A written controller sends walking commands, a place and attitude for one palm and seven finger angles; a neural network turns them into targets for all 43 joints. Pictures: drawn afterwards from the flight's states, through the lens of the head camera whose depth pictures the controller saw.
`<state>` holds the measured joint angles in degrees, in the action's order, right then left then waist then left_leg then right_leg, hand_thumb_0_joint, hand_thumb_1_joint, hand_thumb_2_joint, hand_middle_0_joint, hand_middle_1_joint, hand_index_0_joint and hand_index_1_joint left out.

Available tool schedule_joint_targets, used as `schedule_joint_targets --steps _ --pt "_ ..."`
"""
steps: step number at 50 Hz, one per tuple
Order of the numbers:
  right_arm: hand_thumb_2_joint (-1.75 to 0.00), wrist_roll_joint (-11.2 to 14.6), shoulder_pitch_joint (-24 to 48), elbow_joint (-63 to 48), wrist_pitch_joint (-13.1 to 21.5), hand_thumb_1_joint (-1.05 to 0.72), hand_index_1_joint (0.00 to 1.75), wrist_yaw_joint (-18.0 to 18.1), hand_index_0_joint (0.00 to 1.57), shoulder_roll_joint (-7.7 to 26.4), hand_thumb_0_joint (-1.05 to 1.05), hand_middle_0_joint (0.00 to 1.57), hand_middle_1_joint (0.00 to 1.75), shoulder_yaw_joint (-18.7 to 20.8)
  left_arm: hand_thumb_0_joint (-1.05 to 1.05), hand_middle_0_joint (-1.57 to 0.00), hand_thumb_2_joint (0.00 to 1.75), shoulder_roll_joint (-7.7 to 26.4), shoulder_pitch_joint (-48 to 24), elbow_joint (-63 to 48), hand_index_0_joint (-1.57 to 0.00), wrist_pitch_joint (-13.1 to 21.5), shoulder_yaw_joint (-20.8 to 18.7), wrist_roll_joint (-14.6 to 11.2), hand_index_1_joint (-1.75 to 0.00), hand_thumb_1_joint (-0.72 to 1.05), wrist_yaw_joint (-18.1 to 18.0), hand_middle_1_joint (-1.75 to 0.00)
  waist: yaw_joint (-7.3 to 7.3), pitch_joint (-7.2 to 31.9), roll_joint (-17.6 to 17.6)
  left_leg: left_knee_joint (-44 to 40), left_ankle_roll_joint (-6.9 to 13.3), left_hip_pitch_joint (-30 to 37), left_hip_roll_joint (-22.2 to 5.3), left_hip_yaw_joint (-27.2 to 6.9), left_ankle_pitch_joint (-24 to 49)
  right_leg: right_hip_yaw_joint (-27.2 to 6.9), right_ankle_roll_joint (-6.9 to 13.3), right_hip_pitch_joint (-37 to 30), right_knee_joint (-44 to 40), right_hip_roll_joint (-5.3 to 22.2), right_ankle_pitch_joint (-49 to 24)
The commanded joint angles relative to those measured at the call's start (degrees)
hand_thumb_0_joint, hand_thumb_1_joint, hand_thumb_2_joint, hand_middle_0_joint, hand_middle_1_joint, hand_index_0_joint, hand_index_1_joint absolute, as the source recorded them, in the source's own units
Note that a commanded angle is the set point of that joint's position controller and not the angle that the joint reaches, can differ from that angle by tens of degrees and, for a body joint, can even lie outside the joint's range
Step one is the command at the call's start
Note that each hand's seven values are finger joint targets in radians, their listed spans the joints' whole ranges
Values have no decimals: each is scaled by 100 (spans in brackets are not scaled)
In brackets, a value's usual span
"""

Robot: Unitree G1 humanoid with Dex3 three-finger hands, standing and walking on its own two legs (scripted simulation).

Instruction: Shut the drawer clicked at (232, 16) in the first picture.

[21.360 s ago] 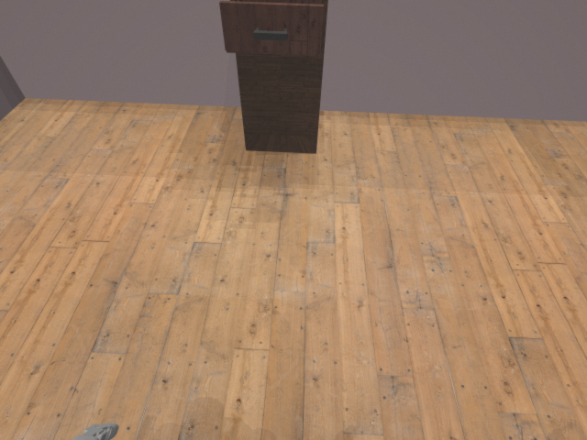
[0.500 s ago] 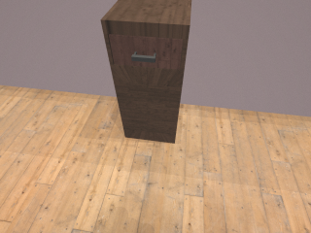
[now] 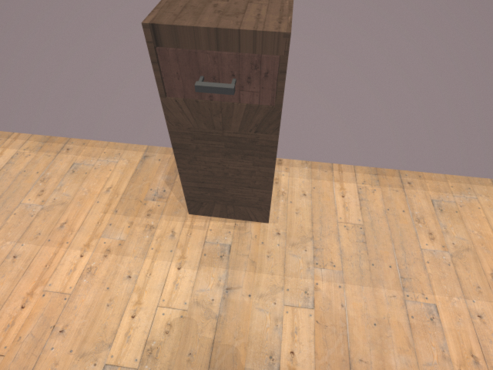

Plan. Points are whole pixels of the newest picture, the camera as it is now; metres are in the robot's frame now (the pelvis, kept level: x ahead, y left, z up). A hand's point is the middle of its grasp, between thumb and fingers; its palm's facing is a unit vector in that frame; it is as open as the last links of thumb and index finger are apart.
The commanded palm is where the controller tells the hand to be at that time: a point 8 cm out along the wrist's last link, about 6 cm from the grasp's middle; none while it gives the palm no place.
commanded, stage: look to check the result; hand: left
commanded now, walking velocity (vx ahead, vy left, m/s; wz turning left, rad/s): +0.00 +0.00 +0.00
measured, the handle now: (216, 84) +0.86 +0.14 -0.01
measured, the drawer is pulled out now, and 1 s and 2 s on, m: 0.00 0.00 0.00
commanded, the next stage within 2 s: stand and wait in 0.36 s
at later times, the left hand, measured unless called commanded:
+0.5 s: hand out of the picture -0.01 +0.17 -0.17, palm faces +0.03 -0.98 -0.20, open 7.4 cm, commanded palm none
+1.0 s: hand out of the picture +0.00 +0.18 -0.17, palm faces +0.02 -0.98 -0.21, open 7.4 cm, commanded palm none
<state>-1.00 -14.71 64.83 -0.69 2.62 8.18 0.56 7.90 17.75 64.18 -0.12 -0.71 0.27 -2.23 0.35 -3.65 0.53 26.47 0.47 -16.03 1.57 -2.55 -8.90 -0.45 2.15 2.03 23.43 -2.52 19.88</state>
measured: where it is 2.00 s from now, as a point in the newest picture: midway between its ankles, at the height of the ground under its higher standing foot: outside the picture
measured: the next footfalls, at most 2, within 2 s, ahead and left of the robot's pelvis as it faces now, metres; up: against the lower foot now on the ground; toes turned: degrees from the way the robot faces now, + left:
none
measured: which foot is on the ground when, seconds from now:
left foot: down 0.00-1.00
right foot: down 0.00-1.00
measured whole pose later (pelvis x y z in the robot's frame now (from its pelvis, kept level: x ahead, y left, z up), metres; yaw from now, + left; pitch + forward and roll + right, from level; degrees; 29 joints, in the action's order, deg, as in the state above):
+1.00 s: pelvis +0.00 +0.00 +0.00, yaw -1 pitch -2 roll +0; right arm -0.9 -12.8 65.3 -0.4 2.4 9.8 0.6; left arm 9.3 16.7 64.3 0.2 -0.7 0.3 -1.9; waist 0.2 -3.7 0.4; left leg 24.5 0.5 -14.4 1.6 -1.9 -8.5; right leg -1.1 2.1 0.6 21.5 -2.2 19.2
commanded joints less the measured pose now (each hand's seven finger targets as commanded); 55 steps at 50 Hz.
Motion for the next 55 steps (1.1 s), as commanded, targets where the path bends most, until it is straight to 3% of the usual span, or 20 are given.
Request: schedule_joint_targets --steps 1,15,28,39,46,55 --pt "-90 21 -308 -124 58 -90 30 22 20 540 0 20 30 103 0 -20 90 564 534 -57 -20 51 -97 0 -30 90 -67 -30 -6 -111 -92 -195 228 749 -593 -375 1065 -367 48 879 -539 723 -1395" --pt "-90 21 -201 -106 78 -90 30 19 20 626 0 20 30 112 0 -20 90 591 547 6 -20 52 -97 6 -30 90 -46 -30 -12 -86 6 -386 236 864 -627 -457 877 -373 91 912 -575 686 -923" --pt "-90 26 -130 -125 88 -90 30 7 20 700 0 20 30 127 0 -20 90 715 443 -59 -20 81 -124 8 -30 90 -51 -30 -13 -51 -185 -322 223 878 -617 -399 1047 -373 55 812 -621 743 -1312" --pt "-90 28 -76 -106 84 -90 30 -2 20 752 0 20 30 131 0 -20 90 796 349 -79 -20 79 -133 8 -30 90 -40 -30 -15 -192 -82 -392 204 817 -627 -405 923 -383 61 869 -687 737 -1112" --pt "-90 26 -67 -113 96 -90 30 1 20 808 0 20 30 134 0 -20 90 834 344 -78 -20 91 -133 0 -30 90 -38 -30 -13 12 -124 -370 206 939 -635 -409 1036 -389 54 777 -651 738 -1264" --pt "-90 30 -24 -116 104 -90 30 7 20 861 0 20 30 141 0 -20 90 865 302 -77 -20 96 -146 5 -30 90 -39 -30 -6 -17 -89 -373 201 941 -650 -382 1057 -418 46 765 -681 748 -1356"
